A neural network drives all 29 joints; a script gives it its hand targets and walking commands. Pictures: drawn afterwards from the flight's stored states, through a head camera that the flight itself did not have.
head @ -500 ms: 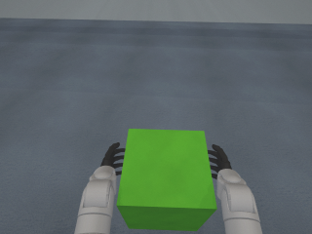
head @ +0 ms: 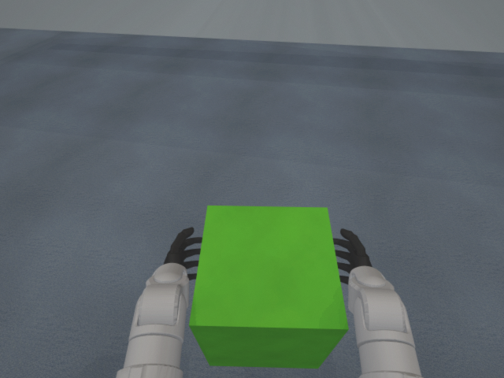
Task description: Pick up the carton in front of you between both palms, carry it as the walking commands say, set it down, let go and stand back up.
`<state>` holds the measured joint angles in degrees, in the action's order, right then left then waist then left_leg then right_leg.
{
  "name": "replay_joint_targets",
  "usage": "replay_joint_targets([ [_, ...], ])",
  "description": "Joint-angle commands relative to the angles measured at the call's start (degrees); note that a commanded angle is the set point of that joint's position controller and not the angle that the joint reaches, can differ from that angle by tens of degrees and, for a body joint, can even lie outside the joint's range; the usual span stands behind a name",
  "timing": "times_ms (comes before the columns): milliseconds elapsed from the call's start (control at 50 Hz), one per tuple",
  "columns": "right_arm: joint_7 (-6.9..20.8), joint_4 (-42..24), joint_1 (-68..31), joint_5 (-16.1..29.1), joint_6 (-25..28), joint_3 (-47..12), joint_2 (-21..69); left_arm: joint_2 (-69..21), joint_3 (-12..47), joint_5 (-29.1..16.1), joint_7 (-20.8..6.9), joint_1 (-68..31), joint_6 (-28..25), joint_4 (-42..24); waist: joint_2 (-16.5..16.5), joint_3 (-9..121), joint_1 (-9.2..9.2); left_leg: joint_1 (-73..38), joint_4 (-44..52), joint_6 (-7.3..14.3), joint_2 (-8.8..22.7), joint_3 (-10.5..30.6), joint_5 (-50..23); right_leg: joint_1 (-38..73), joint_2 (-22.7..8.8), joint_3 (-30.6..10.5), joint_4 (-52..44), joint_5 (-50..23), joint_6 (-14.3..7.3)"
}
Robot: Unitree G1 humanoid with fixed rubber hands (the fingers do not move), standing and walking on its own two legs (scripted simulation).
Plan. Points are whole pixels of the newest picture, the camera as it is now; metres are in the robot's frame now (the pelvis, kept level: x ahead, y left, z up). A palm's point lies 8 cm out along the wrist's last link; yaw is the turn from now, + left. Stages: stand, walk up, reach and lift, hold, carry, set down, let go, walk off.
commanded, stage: hold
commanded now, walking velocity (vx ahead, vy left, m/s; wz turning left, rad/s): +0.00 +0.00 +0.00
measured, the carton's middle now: (265, 290) +0.29 +0.01 -0.04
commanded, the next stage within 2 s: set down in 0.26 s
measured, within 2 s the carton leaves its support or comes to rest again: neither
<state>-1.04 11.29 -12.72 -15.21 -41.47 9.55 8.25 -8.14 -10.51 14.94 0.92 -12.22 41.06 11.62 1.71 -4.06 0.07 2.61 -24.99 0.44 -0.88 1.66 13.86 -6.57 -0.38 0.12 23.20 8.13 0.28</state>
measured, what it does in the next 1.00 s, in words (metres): lowers itself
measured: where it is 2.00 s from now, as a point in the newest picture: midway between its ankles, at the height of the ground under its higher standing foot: outside the picture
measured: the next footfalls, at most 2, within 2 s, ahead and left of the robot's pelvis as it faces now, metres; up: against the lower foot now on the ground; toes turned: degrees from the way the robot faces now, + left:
none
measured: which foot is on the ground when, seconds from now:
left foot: down 0.00-1.00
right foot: down 0.00-1.00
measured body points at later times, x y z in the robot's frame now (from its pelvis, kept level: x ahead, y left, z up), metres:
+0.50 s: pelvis +0.00 -0.02 +0.00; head -0.04 -0.04 +0.44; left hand +0.31 +0.14 +0.03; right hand +0.32 -0.16 +0.03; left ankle +0.01 +0.11 -0.74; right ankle +0.06 -0.12 -0.74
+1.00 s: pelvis -0.01 +0.01 -0.08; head +0.20 +0.00 +0.31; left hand +0.39 +0.14 -0.17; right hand +0.37 -0.16 -0.17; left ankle +0.01 +0.12 -0.74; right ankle +0.06 -0.13 -0.74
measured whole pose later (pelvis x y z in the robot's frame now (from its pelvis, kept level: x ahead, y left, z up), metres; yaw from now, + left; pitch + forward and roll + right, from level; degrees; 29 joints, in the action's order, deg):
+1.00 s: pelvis -0.01 +0.01 -0.08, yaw +2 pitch +30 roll +0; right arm -0.6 28.2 -30.8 -11.4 -6.6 24.3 6.5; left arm -6.8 -17.5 12.1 4.1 -34.6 7.0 33.3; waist 3.0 2.0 -2.9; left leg 65.1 -57.4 0.6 -6.3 5.6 22.0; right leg -67.4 2.8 -6.4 54.0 16.7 3.0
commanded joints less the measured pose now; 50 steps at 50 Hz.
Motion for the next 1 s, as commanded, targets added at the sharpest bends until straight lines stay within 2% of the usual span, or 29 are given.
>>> replay_joint_targets([
  [0, 14.66, -1.51, -26.72, 14.04, 1.87, -28.80, 54.46, -53.25, 28.60, -13.87, -15.12, -28.38, -2.73, -0.36, -1.27, 11.89, -0.34, 11.32, 7.68, 1.82, -2.22, 4.93, 1.77, 12.43, 4.59, -4.18, -1.63, 0.92, -1.15],
  [120, 16.22, 1.40, -29.76, 14.47, 1.57, -28.65, 56.75, -54.96, 26.74, -13.45, -16.31, -31.38, -3.14, 2.70, -2.75, 12.22, 0.27, 12.05, 7.29, 2.40, -2.87, 4.13, 4.29, 11.89, 3.41, -5.44, -3.45, 6.28, -0.51],
  [300, 16.75, 5.31, -31.96, 13.89, 1.42, -26.32, 57.55, -54.89, 25.08, -12.54, -17.12, -35.15, -3.28, 4.90, -2.37, 12.03, 0.21, 12.19, 6.33, 1.96, -3.35, 3.62, 4.72, 11.85, 2.14, -6.94, -5.11, 10.17, -0.08],
  [360, 16.28, 10.01, -36.09, 12.08, 2.49, -22.00, 57.36, -53.36, 21.33, -10.50, -17.58, -39.66, -4.44, 9.41, -2.76, 10.27, -0.14, 13.45, 4.65, 1.95, -3.62, 3.29, 7.03, 9.93, 1.93, -7.37, -4.93, 14.49, -0.25],
  [420, 15.48, 16.56, -41.72, 8.37, 5.01, -14.47, 55.95, -51.61, 14.71, -6.81, -17.79, -45.86, -7.14, 16.73, -3.48, 8.89, -0.91, 15.53, 1.75, 1.97, -3.92, 3.12, 9.74, 6.73, 1.76, -7.90, -3.75, 19.40, -0.72],
  [460, 14.31, 20.02, -44.92, 5.42, 7.06, -9.26, 53.69, -49.22, 9.71, -3.68, -17.03, -48.79, -9.41, 21.35, -3.60, 7.97, -1.19, 18.36, -0.28, 2.16, -3.95, 3.16, 10.80, 4.71, 1.93, -7.79, -1.76, 20.02, -0.82],
  [540, 11.19, 25.11, -44.30, -1.34, 11.01, 1.00, 44.77, -42.89, -0.60, 3.73, -13.61, -47.70, -13.58, 27.97, -2.15, 6.17, -1.74, 24.08, -4.29, 2.21, -3.69, 3.51, 9.42, -0.79, 2.69, -6.92, 3.21, 15.74, -1.13],
  [600, 10.10, 25.03, -41.64, -4.41, 15.88, 4.79, 39.45, -38.82, -4.49, 7.32, -11.53, -43.63, -17.63, 29.48, -1.03, 9.13, -2.13, 28.33, -6.99, 1.91, -4.12, 3.38, 4.77, -6.63, 4.13, -4.12, 9.18, 4.56, -1.20],
  [660, 9.82, 23.54, -38.96, -3.81, 22.73, 2.71, 38.44, -38.52, -2.22, 6.07, -10.87, -41.59, -23.81, 28.75, -0.24, 17.24, -3.27, 32.11, -10.89, 0.55, -5.02, 3.39, -4.51, -9.97, 5.01, -3.86, 14.75, -8.98, -0.90],
  [680, 9.85, 23.61, -39.07, -2.92, 25.19, 1.04, 39.30, -39.45, -0.32, 4.96, -10.87, -41.63, -26.25, 28.29, -0.15, 20.56, -3.15, 33.33, -12.47, 0.04, -5.55, 3.35, -7.37, -10.92, 5.22, -3.87, 16.47, -12.35, -0.68],
  [700, 9.95, 23.66, -38.93, -2.03, 27.65, -0.75, 40.98, -40.79, 2.36, 3.58, -10.92, -42.11, -28.62, 27.99, 0.05, 24.02, -3.93, 34.13, -14.11, -0.39, -5.90, 3.63, -10.20, -12.52, 5.36, -3.96, 18.29, -15.47, -0.47],
  [760, 10.49, 22.20, -42.71, 2.45, 33.88, -9.07, 45.57, -46.21, 14.45, -1.80, -10.00, -47.75, -34.95, 23.69, 0.98, 39.07, -4.47, 33.28, -19.89, -1.87, -6.35, 4.43, -19.67, -17.86, 6.49, -3.56, 23.91, -20.36, 0.07],
  [800, 10.38, 18.71, -45.56, 5.88, 36.42, -15.41, 46.84, -48.48, 21.23, -4.96, -8.52, -49.36, -37.20, 20.75, 1.53, 51.92, -4.24, 31.37, -24.14, -2.71, -6.49, 4.71, -27.47, -20.75, 7.16, -3.48, 27.61, -24.97, 0.28],
  [840, 9.99, 15.98, -47.31, 7.83, 37.62, -19.06, 45.22, -48.44, 24.83, -6.30, -6.80, -48.75, -37.98, 19.50, 1.96, 62.39, -4.23, 29.83, -28.00, -3.19, -6.18, 5.03, -33.52, -25.01, 7.77, -2.83, 31.07, -26.89, 0.61],
  [880, 9.76, 15.54, -47.35, 7.83, 37.58, -19.46, 42.73, -47.06, 24.83, -6.32, -5.49, -47.30, -37.77, 20.09, 2.31, 66.08, -4.31, 30.84, -30.17, -3.47, -6.13, 5.20, -33.76, -30.54, 8.32, -1.86, 33.15, -24.20, 0.96],
  [920, 10.01, 16.51, -46.98, 7.12, 36.46, -18.57, 42.93, -46.37, 24.51, -6.46, -5.18, -48.28, -36.75, 20.48, 1.02, 64.95, -4.87, 36.12, -31.09, -3.52, -6.66, 4.70, -27.27, -34.58, 8.49, -0.87, 34.55, -19.10, 1.38],
  [980, 11.09, 17.86, -49.35, 6.68, 34.03, -16.66, 44.87, -47.00, 23.29, -6.48, -6.03, -51.42, -34.25, 22.49, 1.02, 60.72, -5.36, 45.37, -32.07, -3.48, -7.80, 3.30, -15.35, -39.39, 8.35, -0.24, 36.29, -11.60, 1.50],
])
